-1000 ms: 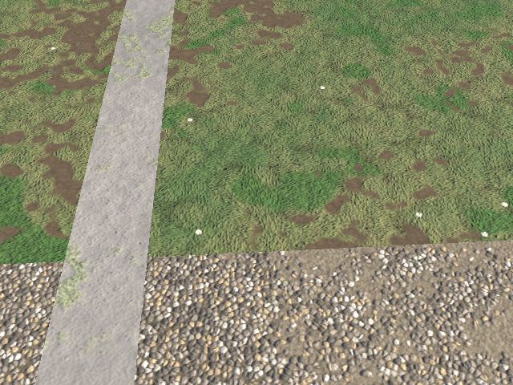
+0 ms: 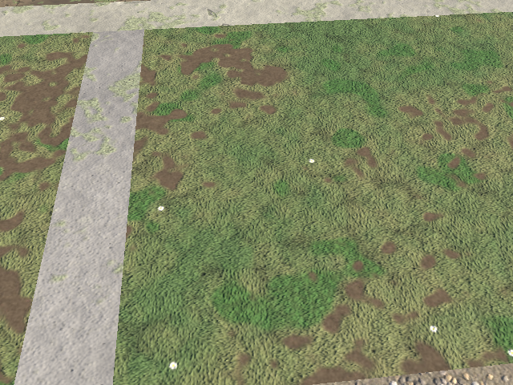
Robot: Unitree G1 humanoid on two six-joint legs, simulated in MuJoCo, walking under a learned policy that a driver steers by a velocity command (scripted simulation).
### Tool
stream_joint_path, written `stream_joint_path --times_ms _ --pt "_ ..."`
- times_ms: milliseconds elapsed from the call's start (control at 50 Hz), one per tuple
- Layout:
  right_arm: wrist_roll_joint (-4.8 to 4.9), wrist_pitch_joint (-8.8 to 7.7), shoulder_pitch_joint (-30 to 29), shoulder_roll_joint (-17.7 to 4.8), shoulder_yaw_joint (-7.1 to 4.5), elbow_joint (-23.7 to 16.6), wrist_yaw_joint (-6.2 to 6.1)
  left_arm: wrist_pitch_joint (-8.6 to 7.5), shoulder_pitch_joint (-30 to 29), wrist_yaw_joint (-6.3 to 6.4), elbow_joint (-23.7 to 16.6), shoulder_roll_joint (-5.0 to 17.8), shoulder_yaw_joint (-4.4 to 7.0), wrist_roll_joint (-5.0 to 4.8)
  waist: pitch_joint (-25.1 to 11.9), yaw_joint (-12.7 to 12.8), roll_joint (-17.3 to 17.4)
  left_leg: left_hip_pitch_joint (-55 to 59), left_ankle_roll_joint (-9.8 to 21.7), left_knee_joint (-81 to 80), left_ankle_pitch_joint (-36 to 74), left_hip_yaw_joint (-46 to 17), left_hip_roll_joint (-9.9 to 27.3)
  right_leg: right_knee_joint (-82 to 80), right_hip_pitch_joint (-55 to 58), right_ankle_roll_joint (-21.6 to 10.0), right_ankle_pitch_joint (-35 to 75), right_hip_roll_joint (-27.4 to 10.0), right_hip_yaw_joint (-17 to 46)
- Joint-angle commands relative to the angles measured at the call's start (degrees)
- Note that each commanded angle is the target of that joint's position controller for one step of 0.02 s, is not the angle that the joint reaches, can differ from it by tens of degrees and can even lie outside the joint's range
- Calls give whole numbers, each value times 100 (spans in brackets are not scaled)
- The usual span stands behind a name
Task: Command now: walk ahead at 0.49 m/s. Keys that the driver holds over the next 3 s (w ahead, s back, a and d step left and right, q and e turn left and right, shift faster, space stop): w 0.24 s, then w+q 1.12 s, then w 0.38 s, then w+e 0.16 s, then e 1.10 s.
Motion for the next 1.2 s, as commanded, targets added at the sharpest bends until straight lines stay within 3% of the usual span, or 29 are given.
stream_joint_path --times_ms 20,100,200,260,280,300,320,340,360,380,400,420,480,560,640,700,760,820,840,860,880,900,920,940,960,980,1000,1080,1200 --pt "4 -101 -215 -742 -115 -303 -112 25 196 42 -249 262 79 72 316 266 441 -588 974 -1173 467 -1193 1598 -785 -159 156 898 -245 6" --pt "93 -27 257 -899 -142 -204 -203 -40 -737 -28 -502 164 39 25 313 -68 438 -67 723 -1090 547 -936 1516 -2458 -18 196 1769 1 -198" --pt "148 91 695 -961 -176 -10 -220 -90 -1473 -203 -792 228 10 -54 482 -294 514 847 649 -706 400 -1020 1858 -3343 -38 108 1320 174 -247" --pt "156 182 604 -1053 -220 -7 -237 -171 -1169 -276 -813 439 89 -49 308 -4 632 1083 505 -116 1150 -1143 1995 -3714 712 -127 670 377 -357" --pt "142 211 483 -1027 -200 -44 -235 -194 -555 -260 -652 612 196 -36 -18 359 622 964 396 578 2043 -1024 1783 -3878 1588 -239 586 569 -489" --pt "73 212 396 -836 -120 -135 -223 -220 581 -214 -347 979 360 -16 -761 828 461 302 219 1925 2187 -769 1415 -3749 3201 -472 736 325 -224" --pt "21 127 769 -278 54 -314 -190 -202 1557 -169 -200 1660 527 110 -1795 920 -680 -1813 -183 4265 277 -267 613 -3812 5635 -1156 534 -1211 1800" --pt "165 -8 1045 -122 111 -227 -174 -166 1766 -188 -118 1419 464 119 -2388 865 -1495 -2985 -251 5521 -2464 -904 173 -4661 6250 -1589 -152 -1869 3738" --pt "322 -70 627 -827 -80 -274 -179 -183 1350 -185 -196 950 324 100 -1587 843 -865 -3426 -155 6041 -2198 -1302 515 -4776 5536 -1280 -320 -1675 3118" --pt "351 -70 217 -921 -125 -405 -203 -185 803 -179 -316 705 240 75 -999 666 -557 -3429 -110 5954 -1639 -1146 828 -4883 4697 -1034 -33 -1477 2181" --pt "291 -18 27 -822 -145 -425 -245 -193 351 -205 -353 519 176 66 -580 483 -201 -3179 -156 5631 -1182 -1058 1037 -5148 3917 -894 292 -1213 1521" --pt "235 72 39 -749 -198 -415 -269 -215 111 -219 -352 369 138 81 -314 305 -265 -2918 -173 5299 -869 -1066 1209 -5381 3425 -760 468 -970 986" --pt "244 292 258 -386 -208 -390 -244 -254 130 -210 -158 372 167 158 -42 73 -283 -2600 -212 5132 -400 -1007 1260 -5680 2853 -714 1300 -715 52" --pt "188 353 -312 -393 -272 -699 -233 -227 318 -82 -6 540 230 198 192 107 -109 -3260 -302 4365 432 -1146 1223 -5794 3059 -747 1820 -741 -551" --pt "141 323 -1040 -295 -237 -991 -102 -164 461 29 48 698 262 161 388 306 -46 -3230 -295 3100 1182 -746 1173 -5896 3297 -637 1733 -725 -1049" --pt "137 313 -1620 -214 -191 -1279 12 -75 802 70 166 780 298 108 577 522 50 -3475 -202 2563 1097 -482 1163 -5761 3891 -621 1909 -905 -1250" --pt "167 315 -1957 -213 -185 -1557 125 47 921 75 212 869 341 42 642 553 3 -3503 -62 2262 549 -168 1068 -5392 4418 -558 2505 -1050 -1445" --pt "185 347 -1587 -467 -316 -1667 177 137 660 113 98 1124 410 -11 182 154 -329 -2321 235 2198 -277 379 537 -4343 4460 -389 5122 -1023 -1709" --pt "207 357 -1033 -673 -429 -1577 171 178 553 127 60 1210 431 -20 -148 -182 -410 -1561 385 2127 -464 483 300 -3512 4345 -325 5765 -967 -1757" --pt "210 358 -126 -1009 -618 -1352 112 196 409 126 2 1226 422 -54 -629 -682 -290 -190 607 1614 -76 422 75 -2271 3835 -146 5442 -736 -1840" --pt "186 408 658 -1570 -817 -1169 -35 134 453 115 -146 1042 354 52 -1089 -915 469 1518 948 1359 -72 -1016 904 -396 2277 125 3023 -393 -1814" --pt "179 352 296 -2032 -846 -1361 -59 -88 907 4 -468 205 110 106 -1683 -139 1765 3232 2141 551 -722 -4542 2368 1728 -196 444 -2000 945 -962" --pt "93 306 565 -1547 -691 -1369 -37 -374 232 -99 -624 686 188 -103 -2023 -571 1046 3294 2019 -88 -866 -5030 2474 2008 -783 244 -1973 794 268" --pt "62 241 384 -1197 -601 -1348 -36 -457 -178 -129 -781 773 213 -263 -1291 -500 823 2745 1720 -31 -473 -4072 2286 1727 -1080 75 -1518 523 235" --pt "120 193 -81 -971 -532 -1424 -11 -462 -182 -87 -747 727 207 -167 -742 -152 198 1751 1465 -30 138 -3285 1997 1104 -794 45 -1067 241 209" --pt "133 175 -465 -753 -460 -1521 -18 -398 -144 -37 -680 805 273 -8 -545 63 129 1017 1280 -81 613 -2743 1759 601 -353 88 -855 55 175" --pt "97 171 -639 -687 -422 -1611 -41 -302 1 -40 -681 818 308 44 -439 240 220 510 1238 -212 861 -2515 1614 347 29 142 -709 -47 199" --pt "118 141 -401 -1037 -500 -1607 -181 -96 -325 -3 -923 590 280 175 -180 282 284 -274 1239 -443 1579 -2008 1352 -802 173 501 -55 56 -24" --pt "175 238 126 -1083 -508 -1534 -283 -143 -1543 -91 -1330 415 179 77 -16 -213 724 -378 767 -221 674 -1871 1002 -3165 588 527 1650 584 -116"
